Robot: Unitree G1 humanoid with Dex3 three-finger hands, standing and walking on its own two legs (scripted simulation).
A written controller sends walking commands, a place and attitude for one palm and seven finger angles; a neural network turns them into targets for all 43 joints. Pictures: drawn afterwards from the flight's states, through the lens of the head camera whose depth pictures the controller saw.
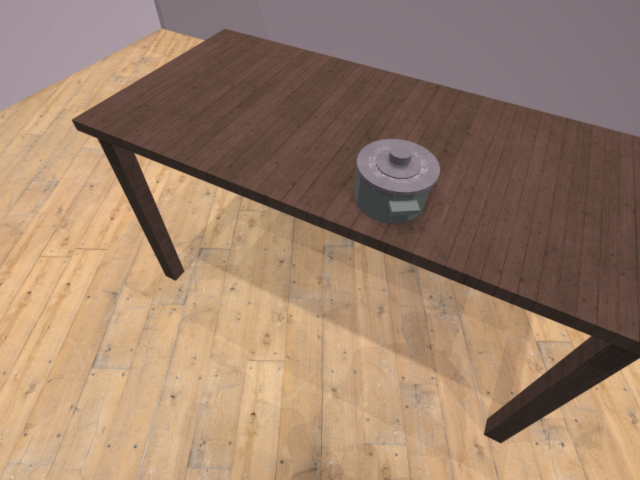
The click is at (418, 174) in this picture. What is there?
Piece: lid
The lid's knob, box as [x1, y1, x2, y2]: [389, 145, 411, 165]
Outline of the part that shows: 392,146 389,153 389,160 399,165 406,164 410,159 410,149 403,145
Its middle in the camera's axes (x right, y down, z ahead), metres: +0.15 -0.16 +0.72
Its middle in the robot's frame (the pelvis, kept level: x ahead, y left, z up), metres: +0.66 -0.11 +0.03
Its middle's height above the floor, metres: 0.80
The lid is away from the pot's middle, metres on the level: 0.01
